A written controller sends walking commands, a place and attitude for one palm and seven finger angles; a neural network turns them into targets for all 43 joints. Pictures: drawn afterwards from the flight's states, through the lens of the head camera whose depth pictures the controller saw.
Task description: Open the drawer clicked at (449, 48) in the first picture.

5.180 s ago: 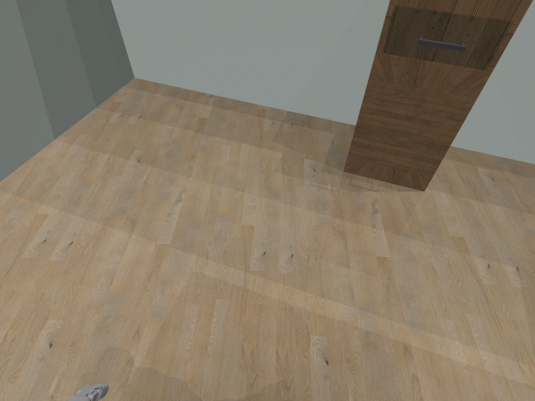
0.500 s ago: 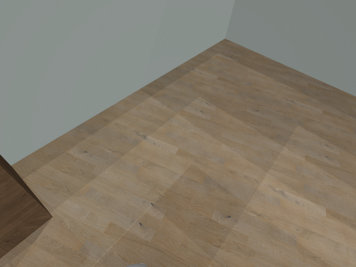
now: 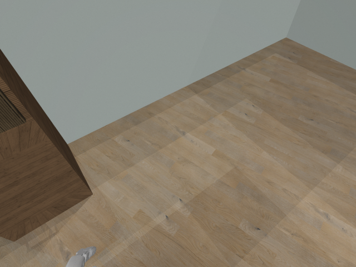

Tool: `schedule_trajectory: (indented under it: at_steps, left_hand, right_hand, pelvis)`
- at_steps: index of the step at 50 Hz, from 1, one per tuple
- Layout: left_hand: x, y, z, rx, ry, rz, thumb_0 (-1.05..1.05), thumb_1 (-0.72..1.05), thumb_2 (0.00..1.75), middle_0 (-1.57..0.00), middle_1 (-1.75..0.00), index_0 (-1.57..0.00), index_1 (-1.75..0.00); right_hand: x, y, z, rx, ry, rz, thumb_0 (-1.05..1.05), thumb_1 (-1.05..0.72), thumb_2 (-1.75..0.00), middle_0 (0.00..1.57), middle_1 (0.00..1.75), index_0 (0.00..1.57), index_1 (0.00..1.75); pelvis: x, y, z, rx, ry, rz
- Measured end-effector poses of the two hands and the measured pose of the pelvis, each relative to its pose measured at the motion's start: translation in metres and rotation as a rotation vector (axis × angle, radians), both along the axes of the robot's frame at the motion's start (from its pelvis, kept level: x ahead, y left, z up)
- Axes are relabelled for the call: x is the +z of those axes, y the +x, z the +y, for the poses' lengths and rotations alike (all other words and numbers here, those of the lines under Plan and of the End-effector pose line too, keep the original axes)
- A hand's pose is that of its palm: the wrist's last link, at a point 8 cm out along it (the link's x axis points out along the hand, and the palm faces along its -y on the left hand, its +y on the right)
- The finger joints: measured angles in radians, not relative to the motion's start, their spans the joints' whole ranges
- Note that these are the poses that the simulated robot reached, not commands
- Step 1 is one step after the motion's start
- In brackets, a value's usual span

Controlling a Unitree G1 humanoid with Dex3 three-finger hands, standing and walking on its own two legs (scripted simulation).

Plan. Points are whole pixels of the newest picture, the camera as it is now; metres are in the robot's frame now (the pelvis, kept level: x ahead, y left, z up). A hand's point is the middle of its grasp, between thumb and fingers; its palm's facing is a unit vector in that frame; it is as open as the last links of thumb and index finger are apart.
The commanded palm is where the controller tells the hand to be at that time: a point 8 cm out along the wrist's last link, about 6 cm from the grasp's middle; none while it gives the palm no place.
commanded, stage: turn to face it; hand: left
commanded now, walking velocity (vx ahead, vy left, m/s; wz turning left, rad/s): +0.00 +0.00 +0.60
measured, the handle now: out of the picture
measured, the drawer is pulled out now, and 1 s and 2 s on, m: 0.00 0.00 0.00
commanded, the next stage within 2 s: take the last steps up to it in 0.92 s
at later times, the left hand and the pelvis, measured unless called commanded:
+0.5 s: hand out of the picture -0.08 +0.22 -0.18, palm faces +0.38 -0.88 -0.27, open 7.4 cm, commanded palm none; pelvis -0.02 +0.01 -0.01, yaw +20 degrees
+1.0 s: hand out of the picture -0.03 +0.19 -0.14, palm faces +0.50 -0.81 -0.30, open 7.4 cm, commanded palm none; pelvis -0.01 -0.02 +0.00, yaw +31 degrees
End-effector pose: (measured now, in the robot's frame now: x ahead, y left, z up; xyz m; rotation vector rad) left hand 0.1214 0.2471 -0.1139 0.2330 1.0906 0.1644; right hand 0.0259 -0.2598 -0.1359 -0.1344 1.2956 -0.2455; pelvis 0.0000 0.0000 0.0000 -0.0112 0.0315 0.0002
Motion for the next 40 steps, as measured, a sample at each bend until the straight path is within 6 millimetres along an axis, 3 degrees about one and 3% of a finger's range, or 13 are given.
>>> schedule_trajectory:
  at_steps: [7,13,18,23,26,29,33,40]
  left_hand:
    - [0.015,-0.06,-0.016,0.11,0.035,0.047,0.0,0.91,0.9,-0.2,-0.3,-0.2,-0.3]
    - [0.013,-0.104,-0.021,0.21,0.022,0.083,0.0,0.91,0.9,-0.2,-0.3,-0.2,-0.3]
    - [0.001,-0.152,-0.015,0.307,-0.008,0.15,0.0,0.91,0.9,-0.2,-0.3,-0.2,-0.3]
    - [-0.023,-0.204,0.005,0.418,-0.046,0.224,0.0,0.91,0.9,-0.2,-0.3,-0.2,-0.3]
    - [-0.034,-0.226,0.02,0.472,-0.054,0.265,0.0,0.91,0.9,-0.2,-0.3,-0.2,-0.3]
    - [-0.03,-0.231,0.03,0.5,-0.051,0.265,0.01,0.91,0.9,-0.2,-0.3,-0.2,-0.3]
    - [-0.02,-0.22,0.038,0.516,-0.046,0.194,0.01,0.91,0.9,-0.2,-0.3,-0.19,-0.3]
    - [-0.006,-0.188,0.031,0.517,-0.018,0.089,0.0,0.91,0.9,-0.19,-0.3,-0.19,-0.3]
  right_hand:
    - [0.0,0.034,-0.028,0.11,0.015,-0.031,0.0,-0.91,-0.9,0.2,0.29,0.19,0.3]
    - [0.0,0.063,-0.024,0.231,0.02,-0.015,0.0,-0.91,-0.9,0.2,0.29,0.19,0.3]
    - [0.001,0.1,0.003,0.351,0.017,-0.024,0.01,-0.91,-0.9,0.19,0.29,0.19,0.3]
    - [0.006,0.143,0.05,0.485,-0.004,-0.109,0.01,-0.91,-0.9,0.2,0.29,0.19,0.3]
    - [0.013,0.159,0.075,0.54,-0.012,-0.168,0.0,-0.91,-0.9,0.2,0.29,0.19,0.3]
    - [0.024,0.16,0.089,0.567,-0.017,-0.191,0.0,-0.91,-0.9,0.2,0.29,0.2,0.3]
    - [0.03,0.155,0.097,0.587,-0.012,-0.18,0.0,-0.91,-0.9,0.2,0.29,0.2,0.3]
    - [0.016,0.14,0.087,0.587,0.031,-0.127,0.0,-0.9,-0.9,0.2,0.3,0.2,0.3]
  pelvis:
    - [0.008,-0.005,-0.021,0.099,0.041,-0.022]
    - [0.009,-0.008,-0.025,0.195,0.061,-0.031]
    - [0.006,-0.012,-0.015,0.264,0.059,-0.026]
    - [-0.007,-0.017,0.006,0.33,0.034,-0.016]
    - [-0.011,-0.021,0.015,0.356,0.034,-0.02]
    - [-0.004,-0.021,0.019,0.377,0.016,-0.03]
    - [0.004,-0.022,0.02,0.413,0.005,-0.04]
    - [0.005,-0.018,0.009,0.458,0.022,-0.044]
